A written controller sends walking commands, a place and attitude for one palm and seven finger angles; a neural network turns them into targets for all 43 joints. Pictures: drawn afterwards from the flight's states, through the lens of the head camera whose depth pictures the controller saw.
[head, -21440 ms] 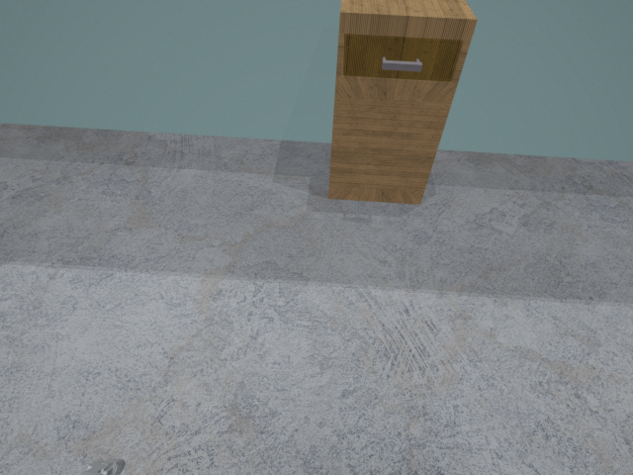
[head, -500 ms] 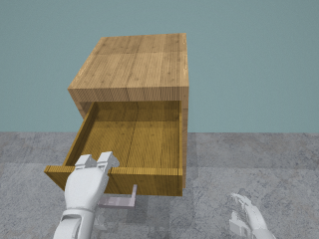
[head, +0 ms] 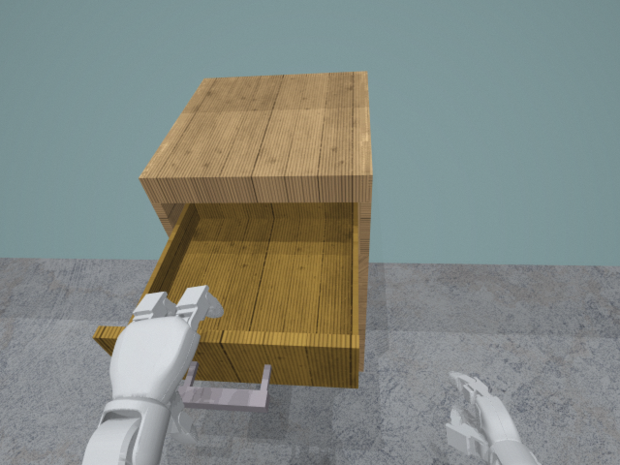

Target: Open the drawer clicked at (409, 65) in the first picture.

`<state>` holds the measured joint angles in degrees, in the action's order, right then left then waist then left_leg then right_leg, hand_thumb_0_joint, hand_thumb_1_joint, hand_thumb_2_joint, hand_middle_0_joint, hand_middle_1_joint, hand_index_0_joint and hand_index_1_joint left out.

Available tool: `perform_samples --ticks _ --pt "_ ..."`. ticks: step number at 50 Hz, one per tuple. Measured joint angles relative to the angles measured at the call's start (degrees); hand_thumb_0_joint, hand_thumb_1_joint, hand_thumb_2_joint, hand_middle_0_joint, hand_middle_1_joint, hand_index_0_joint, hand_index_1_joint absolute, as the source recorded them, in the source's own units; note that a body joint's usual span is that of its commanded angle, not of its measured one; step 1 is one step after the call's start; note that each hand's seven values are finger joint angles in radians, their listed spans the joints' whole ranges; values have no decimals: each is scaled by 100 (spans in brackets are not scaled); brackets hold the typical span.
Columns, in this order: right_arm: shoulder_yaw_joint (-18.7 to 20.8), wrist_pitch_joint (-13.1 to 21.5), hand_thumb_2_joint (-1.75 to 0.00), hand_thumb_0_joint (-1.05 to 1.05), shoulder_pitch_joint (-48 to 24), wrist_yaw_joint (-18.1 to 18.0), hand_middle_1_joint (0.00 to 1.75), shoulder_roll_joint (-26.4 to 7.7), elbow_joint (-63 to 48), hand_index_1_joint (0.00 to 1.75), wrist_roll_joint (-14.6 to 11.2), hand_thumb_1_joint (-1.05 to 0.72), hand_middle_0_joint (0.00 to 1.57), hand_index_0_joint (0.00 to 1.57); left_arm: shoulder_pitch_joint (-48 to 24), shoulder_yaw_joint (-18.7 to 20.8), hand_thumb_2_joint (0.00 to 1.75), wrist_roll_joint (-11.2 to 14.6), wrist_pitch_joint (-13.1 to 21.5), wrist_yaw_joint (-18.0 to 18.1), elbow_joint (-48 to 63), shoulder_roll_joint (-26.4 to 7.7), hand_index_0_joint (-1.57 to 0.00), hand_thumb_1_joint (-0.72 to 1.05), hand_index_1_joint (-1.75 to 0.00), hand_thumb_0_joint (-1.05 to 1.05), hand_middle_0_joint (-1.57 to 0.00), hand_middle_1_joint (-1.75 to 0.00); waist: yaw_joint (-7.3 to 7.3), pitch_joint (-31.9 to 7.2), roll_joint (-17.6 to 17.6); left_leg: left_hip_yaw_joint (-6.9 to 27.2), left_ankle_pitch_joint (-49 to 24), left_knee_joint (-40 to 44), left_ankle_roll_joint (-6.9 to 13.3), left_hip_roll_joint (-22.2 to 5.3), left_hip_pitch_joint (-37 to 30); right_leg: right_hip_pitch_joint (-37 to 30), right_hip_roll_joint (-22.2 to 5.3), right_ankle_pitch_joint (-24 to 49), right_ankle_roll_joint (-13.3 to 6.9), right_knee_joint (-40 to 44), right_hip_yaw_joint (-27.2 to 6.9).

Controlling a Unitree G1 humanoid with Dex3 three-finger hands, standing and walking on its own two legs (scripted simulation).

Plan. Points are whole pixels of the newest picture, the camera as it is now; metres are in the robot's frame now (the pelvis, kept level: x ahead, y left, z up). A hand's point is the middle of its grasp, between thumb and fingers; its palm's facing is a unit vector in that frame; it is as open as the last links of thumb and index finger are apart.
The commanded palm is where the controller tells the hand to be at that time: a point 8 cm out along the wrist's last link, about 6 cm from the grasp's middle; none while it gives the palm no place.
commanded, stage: draw the hand back to the body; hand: left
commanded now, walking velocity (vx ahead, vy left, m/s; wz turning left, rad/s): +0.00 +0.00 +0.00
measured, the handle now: (226, 384) +0.25 +0.18 -0.08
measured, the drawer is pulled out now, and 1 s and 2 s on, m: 0.30 0.30 0.30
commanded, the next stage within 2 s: step back with the hand held close in 1.68 s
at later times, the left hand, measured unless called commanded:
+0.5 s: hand (153, 368) +0.20 +0.21 +0.08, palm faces +0.07 -0.16 -0.98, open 13.8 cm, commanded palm +0.17 +0.21 +0.15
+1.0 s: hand (124, 333) +0.20 +0.22 +0.15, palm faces +0.33 -0.88 -0.34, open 12.7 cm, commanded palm +0.15 +0.26 +0.17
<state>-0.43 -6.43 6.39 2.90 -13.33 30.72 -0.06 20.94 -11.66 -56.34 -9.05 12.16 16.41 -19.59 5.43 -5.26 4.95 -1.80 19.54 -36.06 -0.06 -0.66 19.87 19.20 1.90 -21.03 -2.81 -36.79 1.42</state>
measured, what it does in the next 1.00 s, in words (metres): stands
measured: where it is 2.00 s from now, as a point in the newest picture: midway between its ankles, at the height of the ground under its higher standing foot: outside the picture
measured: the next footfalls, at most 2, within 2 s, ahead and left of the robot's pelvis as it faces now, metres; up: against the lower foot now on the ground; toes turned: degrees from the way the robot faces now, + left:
none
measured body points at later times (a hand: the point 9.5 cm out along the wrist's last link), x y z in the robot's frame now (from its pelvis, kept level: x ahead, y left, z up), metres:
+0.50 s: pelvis +0.00 +0.01 +0.00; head +0.00 -0.04 +0.45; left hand +0.19 +0.22 +0.14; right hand +0.23 -0.19 -0.08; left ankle -0.01 +0.12 -0.72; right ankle -0.02 -0.09 -0.72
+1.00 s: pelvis +0.01 +0.01 +0.01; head +0.01 -0.01 +0.46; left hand +0.18 +0.26 +0.17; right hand +0.21 -0.19 -0.07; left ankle -0.01 +0.12 -0.72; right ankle -0.02 -0.09 -0.72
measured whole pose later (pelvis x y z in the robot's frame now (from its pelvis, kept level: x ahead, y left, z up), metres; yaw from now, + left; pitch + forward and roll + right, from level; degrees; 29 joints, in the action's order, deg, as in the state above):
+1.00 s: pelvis +0.01 +0.01 +0.01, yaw +2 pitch -2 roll +0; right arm -3.3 6.6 12.3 -4.0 -11.5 33.1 0.0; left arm 30.3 8.6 2.0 4.8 7.0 28.1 -16.8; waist 2.3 0.5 2.6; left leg 0.5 17.0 -27.8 0.2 0.1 8.5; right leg 5.8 1.4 -17.9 -2.1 -25.8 3.4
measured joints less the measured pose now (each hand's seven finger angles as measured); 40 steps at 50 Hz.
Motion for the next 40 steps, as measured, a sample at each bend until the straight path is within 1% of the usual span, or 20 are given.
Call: perform_samples --ticks 3,7,12,15,20,24,29,35,36,37,38,39,40 --pt "9 -1 -90 2 3 0 30 -5 -11 30 14 -91 20 20 -78 -52 30 -16 -17 -66 -54 32 -32 -49 -120 0 -32 -120 15 13 2 8 -6 -4 9 4 14 2 -4 12 6 15 8" --pt "8 12 -90 2 19 19 30 22 -43 30 29 -91 20 20 -60 -96 30 -53 78 -75 32 64 -32 -49 -120 -1 -32 -120 18 6 1 -16 14 -30 19 0 36 30 -1 8 13 -2 -17" --pt "-26 -7 -90 2 38 54 30 65 -63 30 14 -91 20 20 121 32 30 -76 127 15 232 -34 -32 -49 -120 0 -32 -120 1 -17 8 -64 41 -34 23 -15 14 26 14 2 21 -7 -65" --pt "-40 -27 -90 2 45 61 30 58 -56 30 -8 -91 20 20 192 142 30 -12 51 1 303 -94 -32 -49 -120 0 -32 -120 -3 -8 29 -61 35 -9 30 -8 -27 -20 9 9 30 23 -64" --pt "-53 -44 -90 2 57 44 30 9 -59 30 -25 -91 20 20 318 313 30 122 -6 -140 441 -199 -32 -49 -120 0 -32 -120 10 22 59 -27 -4 59 43 14 -100 -116 -11 41 44 109 -32" --pt "-53 -34 -90 2 62 5 30 -32 -78 30 -13 -91 20 20 417 401 30 179 110 -259 567 -289 -32 -49 -120 0 -32 -120 46 63 79 0 -32 104 51 24 -151 -190 -20 73 53 182 -6" --pt "-63 -17 -90 2 45 -43 30 -44 -86 30 -8 -91 20 20 523 596 30 245 297 -312 683 -436 -32 -49 -120 0 -32 -120 75 109 78 18 -54 145 54 19 -198 -261 -14 113 60 266 11" --pt "-78 -3 -90 2 27 -83 30 -58 -92 30 -14 -91 20 20 606 861 30 374 364 -372 778 -563 -32 -49 -120 0 -32 -120 72 145 89 41 -87 208 62 25 -239 -333 -17 164 72 375 32" --pt "-74 69 -90 2 22 -123 30 -48 -114 30 -53 -91 20 20 618 974 30 1381 447 -415 838 -445 -32 -49 -120 -1 -32 -120 16 246 103 64 -92 224 71 39 -321 -429 -29 166 79 399 54" --pt "-83 229 -90 2 45 -197 30 -19 -145 30 -85 -91 20 20 644 1101 30 2455 573 -454 873 -239 -32 -49 -120 -1 -32 -120 -47 358 99 83 -98 253 80 59 -429 -541 -47 160 87 421 72" --pt "-115 401 -90 2 93 -296 30 23 -178 30 -94 -91 20 20 708 1207 30 3339 700 -491 908 -33 -32 -48 -120 -1 -32 -120 -105 440 70 91 -104 298 84 77 -536 -644 -64 152 94 446 79" --pt "-160 569 -90 2 154 -399 30 73 -192 30 -88 -91 20 20 798 1291 31 4018 819 -517 955 129 -32 -47 -119 -1 -32 -119 -158 494 22 98 -114 355 82 90 -638 -740 -76 145 99 482 85" --pt "-204 720 -90 2 231 -493 30 121 -198 30 -73 -91 20 20 884 1347 31 4509 918 -529 1012 245 -32 -46 -118 -1 -31 -118 -201 523 -33 110 -126 415 76 99 -729 -831 -83 144 99 531 96"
